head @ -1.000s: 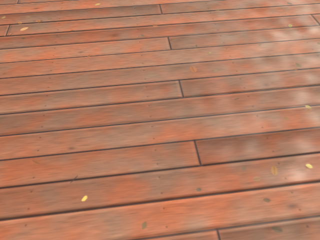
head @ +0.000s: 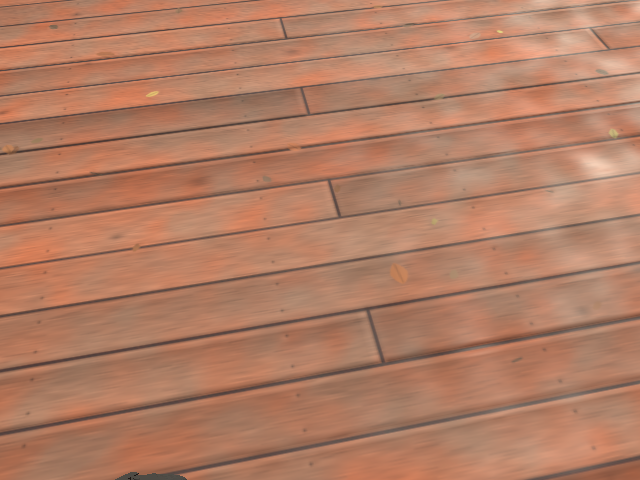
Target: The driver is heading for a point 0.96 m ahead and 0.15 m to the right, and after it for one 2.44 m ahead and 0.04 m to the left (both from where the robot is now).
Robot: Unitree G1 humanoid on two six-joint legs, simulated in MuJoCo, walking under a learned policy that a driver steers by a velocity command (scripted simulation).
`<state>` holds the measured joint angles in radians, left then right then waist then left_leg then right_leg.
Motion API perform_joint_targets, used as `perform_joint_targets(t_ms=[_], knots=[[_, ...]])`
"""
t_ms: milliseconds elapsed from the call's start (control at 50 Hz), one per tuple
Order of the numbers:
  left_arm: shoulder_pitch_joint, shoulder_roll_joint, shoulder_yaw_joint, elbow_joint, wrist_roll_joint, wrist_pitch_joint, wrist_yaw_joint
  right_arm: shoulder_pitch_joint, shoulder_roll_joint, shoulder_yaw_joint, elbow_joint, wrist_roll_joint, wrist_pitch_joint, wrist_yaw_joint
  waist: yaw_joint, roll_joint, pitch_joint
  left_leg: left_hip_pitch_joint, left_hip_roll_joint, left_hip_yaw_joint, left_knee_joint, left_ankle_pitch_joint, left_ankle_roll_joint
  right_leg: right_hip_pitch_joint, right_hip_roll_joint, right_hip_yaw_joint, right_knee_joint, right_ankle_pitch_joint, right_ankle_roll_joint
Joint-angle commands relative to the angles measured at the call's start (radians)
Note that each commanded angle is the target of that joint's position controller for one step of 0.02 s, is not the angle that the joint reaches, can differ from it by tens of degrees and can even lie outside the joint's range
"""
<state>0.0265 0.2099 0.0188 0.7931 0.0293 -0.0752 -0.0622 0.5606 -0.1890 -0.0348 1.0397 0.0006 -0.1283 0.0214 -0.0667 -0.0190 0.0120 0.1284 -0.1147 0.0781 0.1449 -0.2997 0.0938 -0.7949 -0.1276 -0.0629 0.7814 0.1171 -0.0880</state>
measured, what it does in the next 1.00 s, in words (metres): walks ahead: right foot, then left foot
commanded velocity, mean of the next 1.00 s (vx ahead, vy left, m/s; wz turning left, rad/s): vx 0.94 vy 0.00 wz -0.24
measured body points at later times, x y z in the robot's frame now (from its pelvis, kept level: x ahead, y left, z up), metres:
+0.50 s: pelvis +0.49 -0.01 +0.00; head +0.52 +0.00 +0.44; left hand +0.37 +0.23 -0.14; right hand +0.73 -0.21 -0.08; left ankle +0.73 +0.13 -0.68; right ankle +0.32 -0.08 -0.73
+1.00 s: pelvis +0.96 +0.01 -0.01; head +0.99 +0.01 +0.43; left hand +1.21 +0.18 -0.11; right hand +0.85 -0.22 -0.15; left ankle +0.78 +0.10 -0.71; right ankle +1.15 -0.08 -0.70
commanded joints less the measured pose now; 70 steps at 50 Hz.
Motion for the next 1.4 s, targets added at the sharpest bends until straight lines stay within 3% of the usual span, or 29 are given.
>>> perform_joint_targets(t_ms=[20, 80, 120, 140, 180, 200, 240, 320, 400, 520, 580, 600, 620, 640, 660, 700, 800, 900, 940, 960, 980, 1020, 1040, 1060, 1080, 1120, 1140, 1260, 1400], knots=[[-0.135, 0.035, -0.008, -0.079, -0.012, -0.010, -0.002, -0.005, -0.133, -0.010, -0.053, 0.007, -0.026, -0.013, 0.024, 0.027, 0.167, -0.193, 0.246, -0.065, -0.172, 0.671, 0.056, 0.210, 0.075, -0.084, -0.179, 0.094, -0.026], [-0.077, 0.089, 0.008, -0.075, -0.008, -0.012, 0.018, 0.006, -0.201, -0.016, -0.043, -0.018, -0.008, -0.032, 0.077, 0.116, 0.047, 0.049, 0.291, -0.040, 0.055, 1.256, 0.028, 0.311, 0.184, -0.113, -0.233, -0.077, -0.062], [0.234, 0.160, 0.041, 0.011, -0.011, -0.012, 0.044, -0.032, -0.247, -0.030, -0.040, -0.045, 0.023, -0.053, 0.228, 0.161, -0.122, 0.051, 0.316, -0.034, 0.457, 1.354, 0.028, 0.605, 0.219, -0.073, -0.251, -0.213, -0.096], [0.428, 0.203, 0.063, 0.067, 0.002, -0.008, 0.062, -0.083, -0.242, -0.032, -0.054, -0.046, 0.030, -0.053, 0.321, 0.144, -0.204, -0.107, 0.286, -0.020, 0.743, 1.156, 0.034, 0.846, 0.153, -0.015, -0.263, -0.276, -0.123], [0.490, 0.284, 0.096, 0.088, 0.030, -0.005, 0.055, 0.028, -0.066, 0.002, -0.118, 0.030, 0.000, -0.014, 0.184, -0.255, -0.411, -0.768, 0.018, -0.151, 1.410, -0.148, 0.021, 1.283, -0.278, 0.878, -0.441, -0.726, -0.293], [0.392, 0.213, 0.089, 0.089, 0.013, -0.009, 0.042, -0.116, -0.140, -0.009, -0.148, 0.020, -0.003, -0.026, 0.177, -0.098, -0.245, -0.878, 0.111, -0.183, 1.384, -0.035, 0.053, 1.167, -0.210, 0.771, -0.508, -0.718, -0.241], [0.311, 0.102, 0.064, 0.108, 0.014, -0.028, 0.036, -0.237, -0.118, -0.004, -0.178, 0.000, -0.002, -0.018, 0.116, 0.075, -0.050, -0.834, 0.182, -0.172, 1.255, 0.057, 0.052, 0.855, -0.146, 0.516, -0.564, -0.512, -0.188], [0.346, 0.075, 0.042, 0.164, -0.017, -0.059, 0.048, -0.284, -0.051, 0.016, -0.224, -0.050, 0.050, 0.023, 0.021, 0.010, 0.081, -0.816, 0.259, -0.143, 1.104, 0.070, -0.007, 0.594, -0.052, 0.310, -0.676, -0.431, -0.140], [0.407, 0.083, 0.036, 0.170, -0.032, -0.077, 0.033, -0.536, -0.078, 0.030, -0.319, -0.045, 0.045, 0.037, 0.067, 0.037, 0.163, -0.800, 0.245, -0.010, 0.750, 0.337, -0.029, 0.524, 0.067, 0.099, -0.738, -0.048, -0.102], [0.495, 0.197, 0.045, 0.196, -0.029, -0.077, 0.052, -0.634, -0.127, 0.029, -0.357, -0.029, 0.037, 0.031, 0.085, -0.035, 0.093, -0.615, 0.117, 0.072, 0.404, 0.443, 0.036, 0.864, -0.021, 0.039, -0.706, 0.590, -0.063], [0.461, 0.254, 0.057, 0.202, 0.007, -0.034, 0.083, -0.257, -0.219, -0.016, -0.254, -0.031, 0.040, -0.007, -0.111, -0.110, -0.138, -0.231, 0.051, 0.023, 0.394, 0.224, 0.077, 0.899, -0.056, 0.039, -0.176, 0.830, -0.040], [0.431, 0.226, 0.052, 0.186, 0.014, -0.029, 0.085, -0.065, -0.271, -0.040, -0.204, -0.044, 0.044, -0.028, -0.192, -0.092, -0.227, 0.013, 0.157, -0.081, 0.428, 0.095, 0.091, 0.712, -0.018, 0.044, 0.126, 0.577, -0.043], [0.579, 0.020, 0.012, 0.145, -0.018, -0.031, 0.063, -0.036, -0.373, -0.067, -0.205, -0.088, 0.037, -0.035, -0.048, 0.232, -0.379, 0.343, 0.504, -0.543, 0.409, -0.110, 0.169, 0.321, 0.131, 0.058, 0.568, -0.388, -0.027], [0.580, 0.095, 0.021, 0.146, -0.067, -0.045, 0.067, -0.056, -0.314, -0.068, -0.208, -0.064, 0.042, -0.012, -0.057, 0.233, -0.486, 0.378, 0.567, -0.914, 0.168, -0.333, 0.200, 0.159, 0.183, 0.160, 0.738, -0.553, -0.043], [0.414, 0.145, 0.033, 0.111, -0.060, -0.042, 0.077, -0.177, -0.246, -0.058, -0.209, -0.059, 0.034, -0.008, -0.032, 0.107, -0.242, 0.186, 0.502, -0.711, 0.117, -0.329, 0.146, 0.075, 0.101, 0.152, 0.706, -0.407, -0.053], [0.332, 0.116, 0.029, 0.102, -0.040, -0.030, 0.059, -0.246, -0.153, -0.038, -0.188, -0.058, 0.014, -0.003, 0.017, -0.003, -0.056, -0.112, 0.438, -0.438, 0.066, -0.067, 0.086, 0.143, 0.034, 0.152, 0.590, -0.322, -0.054], [0.239, 0.040, 0.022, 0.030, -0.009, 0.044, 0.016, -0.205, -0.099, -0.021, -0.118, -0.008, -0.016, -0.003, 0.095, 0.064, 0.068, -0.291, 0.337, -0.057, -0.019, 0.220, -0.051, 0.111, -0.023, 0.105, 0.496, -0.238, -0.023], [0.057, 0.013, -0.004, -0.053, -0.010, 0.029, 0.000, -0.184, -0.109, -0.007, -0.114, -0.001, -0.031, -0.018, 0.097, 0.039, 0.163, -0.348, 0.238, 0.212, 0.061, 0.914, -0.110, 0.210, 0.091, -0.120, 0.053, -0.002, -0.011], [0.093, 0.035, 0.000, -0.031, 0.003, 0.022, -0.011, -0.167, -0.171, -0.016, -0.124, 0.009, -0.032, -0.049, 0.108, 0.053, 0.103, -0.284, 0.239, 0.229, 0.176, 1.047, -0.116, 0.352, 0.181, -0.199, -0.108, 0.092, -0.018], [0.107, 0.097, 0.037, -0.059, -0.076, -0.003, -0.017, -0.220, -0.311, -0.044, -0.175, 0.014, -0.008, -0.091, 0.131, 0.175, 0.002, -0.245, 0.255, 0.178, 0.289, 1.267, -0.153, 0.433, 0.200, -0.138, -0.077, 0.047, -0.015], [0.205, 0.167, 0.061, -0.051, -0.083, -0.003, -0.022, -0.285, -0.333, -0.056, -0.203, 0.020, 0.009, -0.115, 0.207, 0.206, -0.072, -0.233, 0.287, 0.159, 0.402, 1.333, -0.167, 0.531, 0.212, -0.108, -0.095, 0.011, -0.032], [0.556, 0.280, 0.122, 0.043, -0.067, 0.022, 0.006, -0.405, -0.293, -0.056, -0.250, 0.029, 0.029, -0.110, 0.367, 0.069, -0.178, -0.378, 0.211, 0.145, 0.995, 0.865, -0.190, 0.895, 0.150, 0.032, -0.265, 0.213, -0.119], [0.524, 0.255, 0.105, 0.060, -0.047, 0.032, 0.036, -0.437, -0.138, -0.019, -0.283, -0.002, 0.017, -0.072, 0.297, -0.233, -0.079, -0.658, 0.022, 0.108, 1.376, -0.271, -0.187, 0.980, 0.090, 0.162, -0.288, 0.508, -0.134], [0.386, 0.272, 0.078, -0.017, 0.030, 0.006, 0.034, -0.199, -0.055, 0.007, -0.317, -0.005, -0.006, -0.047, 0.093, -0.290, -0.231, -0.830, 0.008, -0.129, 1.612, -0.390, -0.181, 1.077, -0.084, 0.512, -0.169, 0.897, -0.319], [0.338, 0.272, 0.093, -0.089, 0.045, 0.006, 0.028, -0.191, -0.138, 0.000, -0.354, 0.003, -0.020, -0.031, 0.129, -0.158, -0.431, -0.857, 0.020, -0.266, 1.612, -0.319, -0.149, 1.149, -0.178, 0.699, -0.302, 0.625, -0.422], [0.122, 0.216, 0.081, -0.164, -0.031, 0.008, 0.033, -0.209, -0.222, -0.028, -0.339, 0.017, 0.004, -0.037, 0.017, 0.189, -0.238, -0.861, 0.127, -0.217, 1.439, -0.174, -0.124, 0.828, -0.147, 0.620, -0.438, 0.154, -0.346], [0.083, 0.185, 0.063, -0.174, -0.039, 0.005, 0.034, -0.199, -0.227, -0.033, -0.319, 0.011, 0.032, -0.049, -0.008, 0.210, -0.166, -0.793, 0.167, -0.202, 1.386, -0.141, -0.141, 0.648, -0.151, 0.576, -0.453, 0.187, -0.321], [0.173, 0.135, 0.035, -0.060, 0.002, 0.000, 0.064, -0.265, -0.114, -0.009, -0.320, 0.012, 0.083, -0.073, 0.041, -0.008, -0.157, -0.602, 0.218, -0.152, 0.864, 0.101, -0.168, 0.487, 0.014, 0.135, -0.417, 0.493, -0.185], [0.138, 0.178, 0.059, -0.081, -0.004, 0.069, 0.102, -0.431, -0.179, -0.036, -0.417, 0.026, 0.109, -0.036, 0.115, -0.071, -0.102, -0.806, 0.232, -0.123, 0.761, 0.080, -0.172, 0.707, -0.122, 0.147, -0.440, 0.160, -0.177]])
Velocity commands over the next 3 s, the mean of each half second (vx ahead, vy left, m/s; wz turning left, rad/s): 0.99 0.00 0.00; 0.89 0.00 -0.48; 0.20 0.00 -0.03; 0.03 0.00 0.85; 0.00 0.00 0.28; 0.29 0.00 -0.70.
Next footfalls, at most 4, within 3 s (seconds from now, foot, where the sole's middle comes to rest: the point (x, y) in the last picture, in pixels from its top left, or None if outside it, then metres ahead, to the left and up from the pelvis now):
0.14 right None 0.36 -0.08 -0.77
0.60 left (272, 345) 0.81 0.09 -0.77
1.02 right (331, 223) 1.19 -0.08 -0.77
1.58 left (257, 192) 1.32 0.13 -0.77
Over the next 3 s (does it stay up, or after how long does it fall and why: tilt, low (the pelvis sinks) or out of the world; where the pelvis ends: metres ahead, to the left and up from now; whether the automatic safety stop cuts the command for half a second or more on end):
stays up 1.40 -0.03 0.00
